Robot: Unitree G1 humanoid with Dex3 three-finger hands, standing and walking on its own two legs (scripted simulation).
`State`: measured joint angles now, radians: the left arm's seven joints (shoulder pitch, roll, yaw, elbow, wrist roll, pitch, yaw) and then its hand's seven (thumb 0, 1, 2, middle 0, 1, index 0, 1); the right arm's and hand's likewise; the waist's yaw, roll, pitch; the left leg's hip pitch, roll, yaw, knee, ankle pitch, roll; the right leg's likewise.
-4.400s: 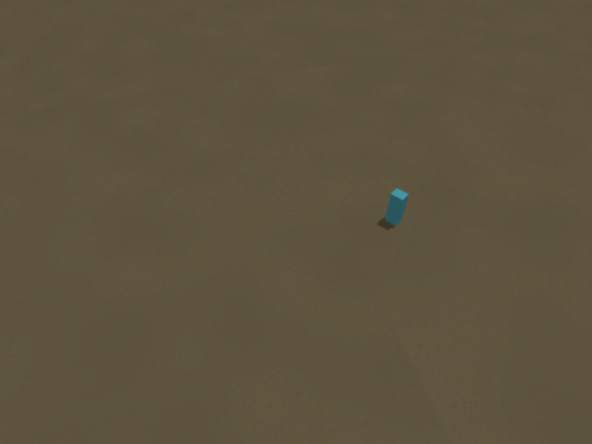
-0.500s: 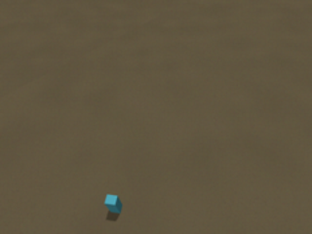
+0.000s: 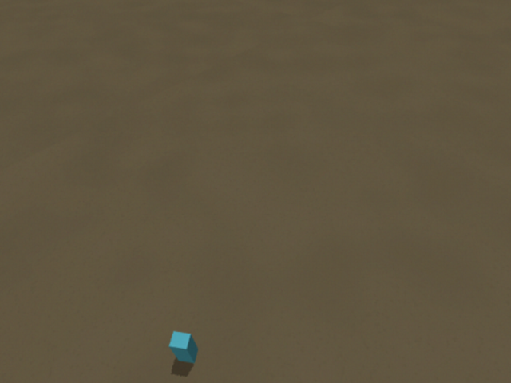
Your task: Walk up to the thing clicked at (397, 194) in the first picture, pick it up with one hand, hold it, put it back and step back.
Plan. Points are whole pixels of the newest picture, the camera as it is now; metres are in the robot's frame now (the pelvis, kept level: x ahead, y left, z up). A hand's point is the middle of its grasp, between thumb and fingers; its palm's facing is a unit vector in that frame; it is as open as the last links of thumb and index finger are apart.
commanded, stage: walk up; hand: left
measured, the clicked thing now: (184, 347) +0.39 +0.28 -0.70
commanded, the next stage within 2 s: stand in 0.54 s
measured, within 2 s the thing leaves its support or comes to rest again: neither
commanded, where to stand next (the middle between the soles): +0.04 +0.00 m, yaw +1 degrees
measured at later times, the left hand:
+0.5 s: hand out of the picture +0.09 +0.25 -0.16, palm faces +0.00 -0.94 -0.33, open 7.4 cm
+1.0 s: hand out of the picture +0.09 +0.25 -0.15, palm faces -0.02 -0.94 -0.34, open 7.4 cm
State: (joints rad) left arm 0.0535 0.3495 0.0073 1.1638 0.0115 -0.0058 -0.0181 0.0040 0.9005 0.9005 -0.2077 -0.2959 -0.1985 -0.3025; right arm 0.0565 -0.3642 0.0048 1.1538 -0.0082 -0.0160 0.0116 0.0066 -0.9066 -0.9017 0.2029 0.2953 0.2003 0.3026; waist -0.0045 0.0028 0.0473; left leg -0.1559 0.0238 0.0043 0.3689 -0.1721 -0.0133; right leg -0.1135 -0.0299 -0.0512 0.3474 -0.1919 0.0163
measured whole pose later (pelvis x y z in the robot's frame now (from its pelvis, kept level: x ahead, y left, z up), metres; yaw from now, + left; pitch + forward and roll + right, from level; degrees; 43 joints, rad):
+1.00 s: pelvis +0.01 -0.01 +0.00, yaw +1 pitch -2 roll +0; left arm 0.08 0.34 0.00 1.15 0.01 -0.01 -0.01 0.00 0.90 0.90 -0.21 -0.30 -0.20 -0.30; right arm 0.08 -0.35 0.01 1.15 -0.01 -0.01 0.01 0.01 -0.91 -0.90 0.20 0.30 0.20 0.30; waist 0.00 0.01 0.05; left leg -0.12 0.02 0.00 0.31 -0.16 -0.02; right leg -0.09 -0.03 -0.06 0.31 -0.19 0.01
